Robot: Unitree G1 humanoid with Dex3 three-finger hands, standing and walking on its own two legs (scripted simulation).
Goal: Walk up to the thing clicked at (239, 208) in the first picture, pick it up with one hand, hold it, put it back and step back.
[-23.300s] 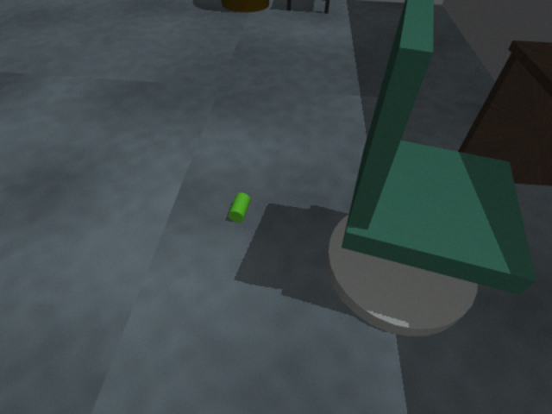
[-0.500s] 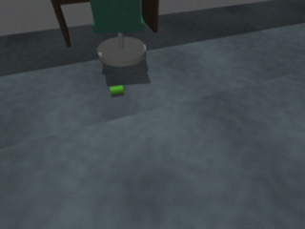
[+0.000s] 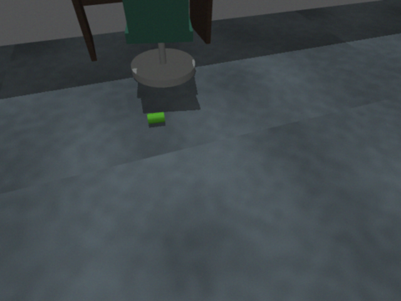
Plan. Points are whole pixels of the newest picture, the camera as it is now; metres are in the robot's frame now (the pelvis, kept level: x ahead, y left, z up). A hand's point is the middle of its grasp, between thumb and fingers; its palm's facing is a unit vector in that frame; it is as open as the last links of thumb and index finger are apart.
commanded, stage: stand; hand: left
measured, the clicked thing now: (156, 117) +1.49 +0.26 -0.74
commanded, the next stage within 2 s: walk up in 0.74 s
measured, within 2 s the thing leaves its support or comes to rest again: neither
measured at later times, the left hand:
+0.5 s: hand out of the picture +0.07 +0.25 -0.16, palm faces -0.04 -0.94 -0.35, open 7.4 cm
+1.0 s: hand out of the picture +0.13 +0.26 -0.14, palm faces -0.08 -0.91 -0.42, open 7.4 cm
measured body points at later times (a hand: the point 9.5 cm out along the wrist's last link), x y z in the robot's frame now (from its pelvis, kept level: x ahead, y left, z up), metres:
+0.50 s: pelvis +0.00 +0.00 +0.00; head +0.01 +0.00 +0.45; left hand +0.08 +0.30 -0.13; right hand +0.07 -0.30 -0.13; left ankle -0.03 +0.12 -0.75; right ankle +0.02 -0.14 -0.75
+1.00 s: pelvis +0.05 -0.04 -0.02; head +0.05 -0.05 +0.43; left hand +0.14 +0.30 -0.11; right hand +0.07 -0.37 -0.14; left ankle -0.03 +0.12 -0.75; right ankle +0.11 -0.17 -0.75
